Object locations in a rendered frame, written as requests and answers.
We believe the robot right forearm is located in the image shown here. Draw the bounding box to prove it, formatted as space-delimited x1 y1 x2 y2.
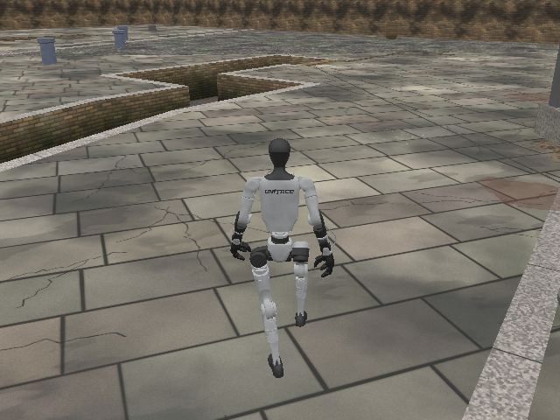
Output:
313 212 333 256

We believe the robot right hand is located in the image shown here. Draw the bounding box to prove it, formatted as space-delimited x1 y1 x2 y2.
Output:
314 253 334 277

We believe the robot left hand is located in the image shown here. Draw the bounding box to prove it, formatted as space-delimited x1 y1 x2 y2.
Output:
230 241 251 261

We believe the robot left upper arm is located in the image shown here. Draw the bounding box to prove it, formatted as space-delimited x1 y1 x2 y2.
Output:
237 177 261 225

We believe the left robot thigh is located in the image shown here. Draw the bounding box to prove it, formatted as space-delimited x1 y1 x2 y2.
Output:
249 245 277 319

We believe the robot right shin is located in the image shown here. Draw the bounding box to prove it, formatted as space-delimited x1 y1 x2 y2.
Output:
296 264 308 316

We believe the robot left forearm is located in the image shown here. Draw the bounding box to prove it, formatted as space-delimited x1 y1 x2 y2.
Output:
231 211 247 245

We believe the robot right upper arm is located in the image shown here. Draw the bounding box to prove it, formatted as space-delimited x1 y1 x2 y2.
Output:
297 176 322 226

